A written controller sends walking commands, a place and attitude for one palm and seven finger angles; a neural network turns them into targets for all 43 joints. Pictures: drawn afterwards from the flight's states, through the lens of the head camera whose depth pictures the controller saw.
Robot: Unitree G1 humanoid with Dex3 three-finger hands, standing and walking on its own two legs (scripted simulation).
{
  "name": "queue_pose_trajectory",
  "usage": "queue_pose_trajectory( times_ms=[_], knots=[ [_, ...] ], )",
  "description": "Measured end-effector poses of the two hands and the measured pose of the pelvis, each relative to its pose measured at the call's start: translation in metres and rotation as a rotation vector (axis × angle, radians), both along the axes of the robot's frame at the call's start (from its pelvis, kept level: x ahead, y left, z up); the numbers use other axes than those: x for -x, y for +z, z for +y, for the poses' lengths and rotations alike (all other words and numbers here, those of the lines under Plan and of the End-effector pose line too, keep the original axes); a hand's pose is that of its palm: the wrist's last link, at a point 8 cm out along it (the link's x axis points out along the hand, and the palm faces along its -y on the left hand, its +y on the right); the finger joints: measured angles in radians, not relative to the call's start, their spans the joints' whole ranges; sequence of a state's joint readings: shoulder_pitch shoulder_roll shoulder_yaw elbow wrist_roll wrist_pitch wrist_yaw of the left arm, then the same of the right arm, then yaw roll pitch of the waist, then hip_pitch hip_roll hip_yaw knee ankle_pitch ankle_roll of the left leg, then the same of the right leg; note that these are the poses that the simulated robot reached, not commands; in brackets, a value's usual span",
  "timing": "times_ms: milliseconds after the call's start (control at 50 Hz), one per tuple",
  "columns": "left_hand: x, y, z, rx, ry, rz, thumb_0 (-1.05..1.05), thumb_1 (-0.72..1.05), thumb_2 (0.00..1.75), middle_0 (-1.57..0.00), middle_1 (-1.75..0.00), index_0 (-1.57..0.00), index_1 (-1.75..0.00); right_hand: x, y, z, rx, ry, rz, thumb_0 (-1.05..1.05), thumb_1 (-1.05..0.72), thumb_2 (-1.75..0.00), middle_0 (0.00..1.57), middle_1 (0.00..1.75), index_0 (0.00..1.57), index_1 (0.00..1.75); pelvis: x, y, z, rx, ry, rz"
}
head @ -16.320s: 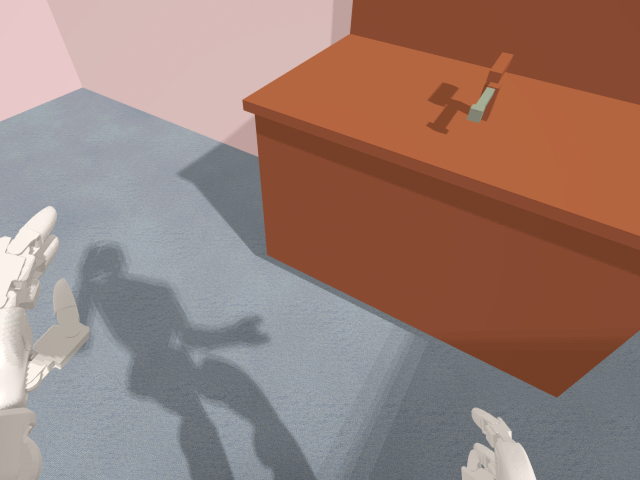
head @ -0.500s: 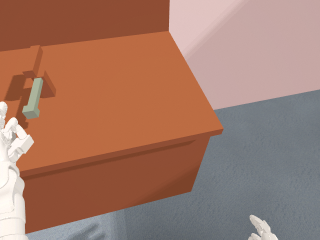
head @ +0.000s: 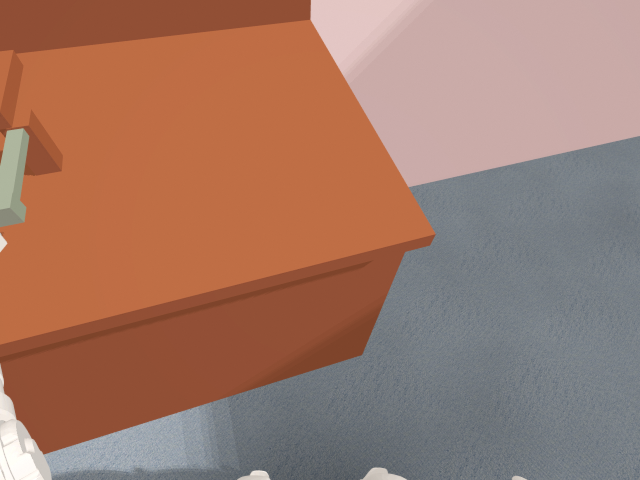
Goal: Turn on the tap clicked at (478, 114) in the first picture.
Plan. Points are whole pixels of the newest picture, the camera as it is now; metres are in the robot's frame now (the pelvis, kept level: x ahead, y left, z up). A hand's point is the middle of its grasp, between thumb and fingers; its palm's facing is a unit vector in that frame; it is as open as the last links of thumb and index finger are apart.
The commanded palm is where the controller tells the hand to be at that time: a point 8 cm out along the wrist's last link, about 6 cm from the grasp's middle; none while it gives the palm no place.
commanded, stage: reach beside the lever's end, fingers flat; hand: left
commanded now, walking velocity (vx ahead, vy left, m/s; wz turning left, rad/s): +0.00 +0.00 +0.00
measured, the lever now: (5, 210) +0.40 +0.39 +0.09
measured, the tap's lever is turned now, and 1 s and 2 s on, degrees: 0 2 28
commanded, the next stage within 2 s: push the lever round in 0.48 s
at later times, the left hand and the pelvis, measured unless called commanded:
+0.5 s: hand out of the picture +0.38 +0.40 +0.07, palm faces +0.54 -0.83 -0.11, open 7.8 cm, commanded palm +0.33 +0.43 +0.08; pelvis +0.01 +0.02 +0.00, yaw -1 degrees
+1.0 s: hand (8, 235) +0.38 +0.38 +0.07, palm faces +0.53 -0.84 -0.09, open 7.8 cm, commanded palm +0.34 +0.41 +0.08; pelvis +0.01 +0.01 +0.00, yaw -1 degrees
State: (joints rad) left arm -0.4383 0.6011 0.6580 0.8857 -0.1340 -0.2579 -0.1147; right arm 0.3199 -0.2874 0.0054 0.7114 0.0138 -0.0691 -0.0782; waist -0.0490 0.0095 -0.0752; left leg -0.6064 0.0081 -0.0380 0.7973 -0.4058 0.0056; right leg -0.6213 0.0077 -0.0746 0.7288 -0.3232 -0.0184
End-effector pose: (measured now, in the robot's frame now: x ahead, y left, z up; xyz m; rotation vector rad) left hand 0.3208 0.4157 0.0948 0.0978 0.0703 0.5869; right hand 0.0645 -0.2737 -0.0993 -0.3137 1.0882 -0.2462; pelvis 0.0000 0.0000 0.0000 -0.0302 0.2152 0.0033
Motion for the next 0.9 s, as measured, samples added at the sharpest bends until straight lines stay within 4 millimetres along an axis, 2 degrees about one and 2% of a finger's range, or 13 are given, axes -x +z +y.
queue_pose_trajectory(
  times_ms=[160, 300, 460, 600, 680, 760, 900],
  knots=[
    [-0.019, -0.007, 0.021, -0.001, -0.010, 0.005, 0.02, 0.90, 0.90, -0.15, -0.16, -0.15, -0.15, 0.025, -0.001, -0.002, 0.022, -0.030, 0.099, 0.01, -0.90, -0.90, 0.21, 0.30, 0.20, 0.30, 0.001, -0.007, 0.005, 0.012, -0.008, 0.046],
    [-0.024, -0.011, 0.017, -0.012, -0.053, -0.018, 0.02, 0.90, 0.90, -0.15, -0.15, -0.15, -0.15, 0.036, -0.001, 0.008, 0.011, -0.063, 0.150, 0.01, -0.90, -0.90, 0.21, 0.30, 0.20, 0.30, -0.004, -0.006, 0.014, 0.022, -0.014, 0.057],
    [-0.015, -0.016, 0.013, -0.001, -0.023, -0.009, 0.01, 0.90, 0.90, -0.15, -0.15, -0.15, -0.15, 0.018, -0.002, 0.025, -0.027, -0.061, 0.090, 0.01, -0.90, -0.90, 0.21, 0.30, 0.20, 0.30, -0.010, -0.003, 0.019, 0.021, -0.020, 0.041],
    [-0.002, -0.007, 0.018, -0.014, -0.014, -0.028, 0.02, 0.90, 0.90, -0.15, -0.15, -0.15, -0.15, -0.008, -0.002, 0.033, -0.043, -0.021, 0.017, 0.01, -0.90, -0.90, 0.21, 0.30, 0.20, 0.30, -0.010, -0.002, 0.019, 0.022, -0.014, 0.025],
    [0.002, -0.010, 0.021, 0.008, -0.011, -0.010, 0.02, 0.90, 0.90, -0.15, -0.15, -0.15, -0.15, -0.019, -0.002, 0.032, -0.036, 0.009, -0.002, 0.01, -0.90, -0.90, 0.21, 0.30, 0.20, 0.30, -0.008, -0.003, 0.018, 0.021, -0.002, 0.025],
    [0.001, -0.011, 0.016, 0.005, -0.023, -0.017, 0.02, 0.90, 0.90, -0.15, -0.15, -0.15, -0.15, -0.025, -0.001, 0.028, -0.021, 0.030, -0.007, 0.01, -0.90, -0.90, 0.21, 0.30, 0.20, 0.30, -0.006, -0.004, 0.016, 0.022, 0.005, 0.025],
    [-0.007, -0.015, 0.005, 0.019, -0.033, -0.016, 0.02, 0.90, 0.90, -0.15, -0.15, -0.15, -0.15, -0.023, 0.001, 0.018, -0.005, 0.017, -0.009, 0.01, -0.90, -0.90, 0.21, 0.30, 0.20, 0.30, -0.006, -0.004, 0.012, 0.019, 0.000, 0.028]
  ],
)
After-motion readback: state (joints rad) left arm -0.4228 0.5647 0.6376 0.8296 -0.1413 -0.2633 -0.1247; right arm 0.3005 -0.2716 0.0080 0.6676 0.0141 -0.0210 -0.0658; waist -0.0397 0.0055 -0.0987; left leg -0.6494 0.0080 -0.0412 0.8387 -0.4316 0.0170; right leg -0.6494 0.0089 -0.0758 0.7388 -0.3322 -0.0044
